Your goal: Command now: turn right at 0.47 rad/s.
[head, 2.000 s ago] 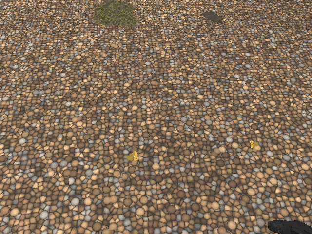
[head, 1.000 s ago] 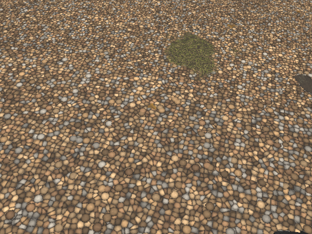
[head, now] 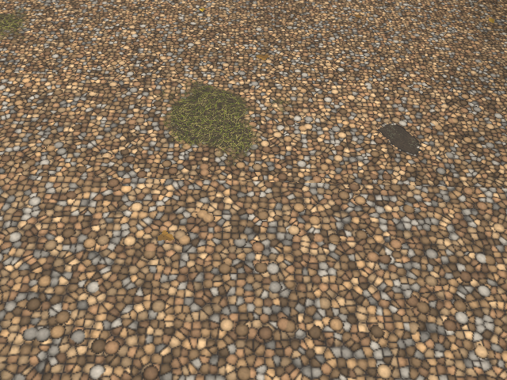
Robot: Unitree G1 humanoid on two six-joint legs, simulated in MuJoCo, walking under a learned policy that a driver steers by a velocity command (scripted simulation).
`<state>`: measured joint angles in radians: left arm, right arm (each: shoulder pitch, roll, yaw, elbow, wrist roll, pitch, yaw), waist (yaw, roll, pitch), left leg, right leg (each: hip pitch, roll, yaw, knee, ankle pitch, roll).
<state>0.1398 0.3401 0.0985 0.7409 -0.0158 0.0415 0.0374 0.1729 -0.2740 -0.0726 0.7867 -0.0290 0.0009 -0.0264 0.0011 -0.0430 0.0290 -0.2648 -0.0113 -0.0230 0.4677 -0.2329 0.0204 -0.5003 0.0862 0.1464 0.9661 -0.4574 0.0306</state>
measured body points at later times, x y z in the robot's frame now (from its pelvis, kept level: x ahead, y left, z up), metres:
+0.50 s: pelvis +0.01 -0.04 +0.00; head +0.01 -0.05 +0.45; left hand +0.18 +0.20 -0.11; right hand +0.07 -0.32 -0.13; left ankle +0.01 +0.11 -0.74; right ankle -0.02 -0.15 -0.74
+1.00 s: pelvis +0.01 -0.04 +0.00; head +0.01 -0.04 +0.45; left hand +0.11 +0.22 -0.14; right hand +0.03 -0.31 -0.14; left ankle +0.01 +0.11 -0.74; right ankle -0.02 -0.15 -0.74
